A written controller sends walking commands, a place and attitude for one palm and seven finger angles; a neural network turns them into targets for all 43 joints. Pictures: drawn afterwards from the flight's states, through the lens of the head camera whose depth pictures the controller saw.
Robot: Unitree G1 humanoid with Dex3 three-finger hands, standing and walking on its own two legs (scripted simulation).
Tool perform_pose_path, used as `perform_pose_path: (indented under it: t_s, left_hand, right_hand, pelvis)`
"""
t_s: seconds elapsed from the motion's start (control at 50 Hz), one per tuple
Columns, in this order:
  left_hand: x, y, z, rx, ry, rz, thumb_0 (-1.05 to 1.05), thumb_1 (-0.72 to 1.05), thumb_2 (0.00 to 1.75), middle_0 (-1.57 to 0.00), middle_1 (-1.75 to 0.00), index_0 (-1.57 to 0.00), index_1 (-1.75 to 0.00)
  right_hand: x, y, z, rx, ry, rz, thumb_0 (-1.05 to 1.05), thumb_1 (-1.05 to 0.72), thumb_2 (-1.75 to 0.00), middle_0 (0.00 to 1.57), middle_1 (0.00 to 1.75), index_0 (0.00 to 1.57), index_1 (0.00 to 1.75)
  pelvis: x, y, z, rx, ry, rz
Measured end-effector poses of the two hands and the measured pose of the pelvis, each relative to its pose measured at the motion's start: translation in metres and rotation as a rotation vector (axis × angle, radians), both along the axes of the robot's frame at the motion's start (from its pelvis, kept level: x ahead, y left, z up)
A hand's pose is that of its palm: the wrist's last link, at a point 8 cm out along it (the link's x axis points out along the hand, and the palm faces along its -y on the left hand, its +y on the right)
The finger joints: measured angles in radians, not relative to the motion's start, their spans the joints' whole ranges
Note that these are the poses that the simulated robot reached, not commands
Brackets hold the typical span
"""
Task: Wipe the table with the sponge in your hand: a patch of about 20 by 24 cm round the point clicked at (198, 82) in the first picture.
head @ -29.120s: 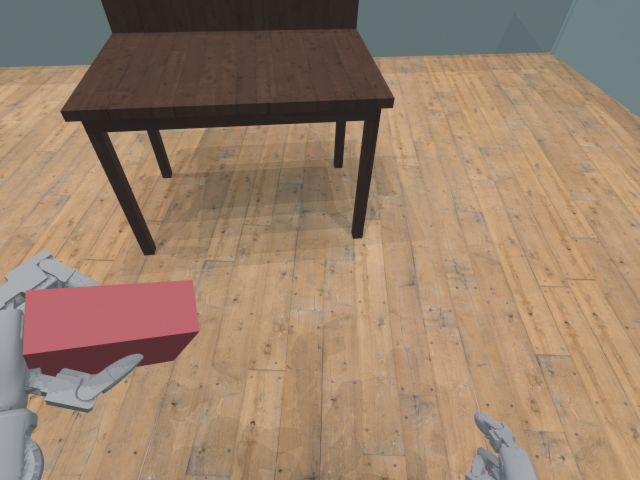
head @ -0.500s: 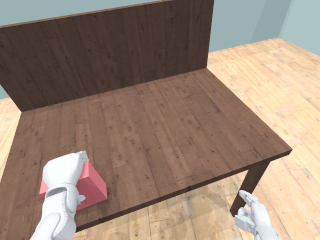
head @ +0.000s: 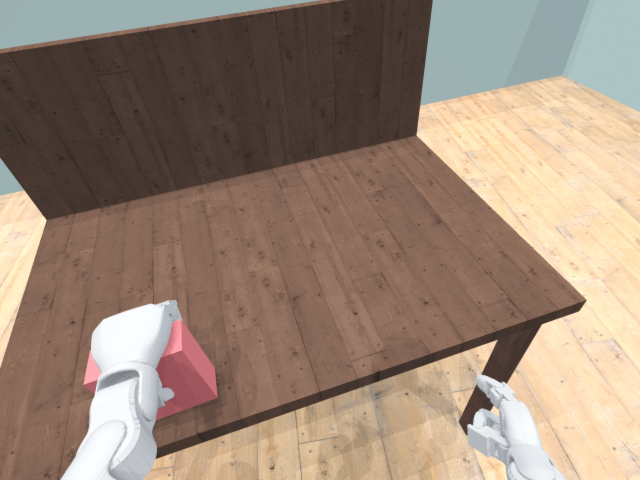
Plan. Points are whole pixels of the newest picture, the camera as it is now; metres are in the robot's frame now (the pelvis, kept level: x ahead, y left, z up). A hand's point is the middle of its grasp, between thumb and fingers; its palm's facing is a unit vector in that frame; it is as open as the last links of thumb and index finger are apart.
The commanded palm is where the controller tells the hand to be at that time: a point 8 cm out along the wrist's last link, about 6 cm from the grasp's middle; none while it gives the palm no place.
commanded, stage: lower the sponge onto the table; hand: left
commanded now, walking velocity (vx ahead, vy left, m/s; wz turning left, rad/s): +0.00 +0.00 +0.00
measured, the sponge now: (164, 383) +0.23 +0.27 -0.02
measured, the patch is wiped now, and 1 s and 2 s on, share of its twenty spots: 0.00 0.00 0.25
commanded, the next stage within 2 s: wipe forward along the first lane in 1.20 s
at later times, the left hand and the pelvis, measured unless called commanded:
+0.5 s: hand (159, 361) +0.24 +0.27 +0.02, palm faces -0.05 -0.12 -0.99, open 9.3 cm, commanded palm +0.21 +0.26 +0.08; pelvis +0.00 +0.00 +0.00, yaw +0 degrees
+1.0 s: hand (157, 368) +0.24 +0.28 +0.00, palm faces -0.07 -0.10 -0.99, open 9.3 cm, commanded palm +0.22 +0.27 +0.06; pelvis +0.00 +0.01 +0.00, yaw +0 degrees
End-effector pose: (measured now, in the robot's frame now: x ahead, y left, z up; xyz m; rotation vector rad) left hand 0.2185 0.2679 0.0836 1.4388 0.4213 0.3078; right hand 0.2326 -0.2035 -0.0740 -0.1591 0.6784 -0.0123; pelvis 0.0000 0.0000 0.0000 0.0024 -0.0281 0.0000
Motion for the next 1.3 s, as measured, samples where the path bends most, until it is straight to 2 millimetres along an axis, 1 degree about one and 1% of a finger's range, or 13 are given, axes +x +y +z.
perform_pose_path:
  t_s: [0.18, 0.32, 0.46, 0.58, 0.7, 0.84, 1.02, 1.3]
  left_hand:
    - [0.003, 0.001, 0.004, 0.007, -0.025, -0.018, 0.00, -0.43, 1.05, -0.81, -1.39, -0.81, -1.40]
    - [0.005, 0.005, -0.007, -0.006, 0.016, -0.001, 0.00, -0.43, 1.05, -0.81, -1.39, -0.81, -1.40]
    - [0.004, 0.000, -0.011, -0.003, -0.002, -0.030, 0.00, -0.43, 1.05, -0.81, -1.39, -0.81, -1.40]
    - [0.003, -0.001, -0.017, -0.006, -0.001, -0.017, 0.00, -0.43, 1.05, -0.81, -1.39, -0.81, -1.40]
    - [0.002, 0.006, -0.024, -0.001, 0.021, 0.004, 0.00, -0.43, 1.05, -0.81, -1.39, -0.81, -1.40]
    - [0.003, 0.007, -0.029, -0.002, 0.030, -0.006, 0.00, -0.43, 1.05, -0.81, -1.39, -0.81, -1.40]
    - [0.004, 0.008, -0.032, 0.009, 0.020, -0.007, 0.00, -0.43, 1.06, -0.81, -1.39, -0.81, -1.39]
    - [0.007, 0.003, -0.037, 0.047, 0.031, -0.008, 0.00, -0.44, 1.06, -0.81, -1.39, -0.81, -1.40]
  right_hand:
    - [-0.002, -0.007, -0.002, -0.009, 0.003, -0.017, 0.01, -0.91, -0.90, 0.20, 0.30, 0.20, 0.30]
    - [-0.006, -0.010, -0.005, -0.016, 0.022, -0.029, 0.01, -0.91, -0.90, 0.20, 0.30, 0.20, 0.30]
    - [-0.008, -0.010, -0.006, -0.015, 0.023, -0.036, 0.02, -0.91, -0.90, 0.20, 0.30, 0.20, 0.30]
    - [-0.008, -0.007, -0.007, -0.007, 0.029, -0.036, 0.02, -0.91, -0.90, 0.20, 0.30, 0.20, 0.30]
    - [-0.008, -0.005, -0.006, -0.012, 0.030, -0.034, 0.02, -0.91, -0.90, 0.20, 0.30, 0.20, 0.30]
    - [-0.010, -0.005, -0.007, -0.015, 0.027, -0.039, 0.01, -0.91, -0.90, 0.20, 0.30, 0.21, 0.30]
    - [-0.019, -0.008, -0.013, -0.017, 0.056, -0.052, 0.01, -0.91, -0.90, 0.20, 0.30, 0.21, 0.30]
    - [-0.030, -0.013, -0.023, 0.001, 0.080, -0.071, 0.01, -0.91, -0.90, 0.20, 0.30, 0.20, 0.30]
  pelvis:
    - [0.002, 0.000, 0.000, -0.002, 0.007, -0.002]
    - [0.003, 0.000, 0.000, -0.001, 0.016, -0.004]
    - [0.005, 0.002, -0.001, -0.003, 0.025, -0.007]
    - [0.004, 0.004, -0.002, -0.002, 0.029, -0.006]
    - [0.003, 0.004, -0.002, -0.004, 0.030, -0.004]
    - [0.001, 0.005, -0.003, -0.006, 0.037, -0.001]
    - [0.000, 0.006, -0.005, -0.006, 0.051, -0.001]
    - [-0.003, 0.004, -0.008, -0.004, 0.067, 0.003]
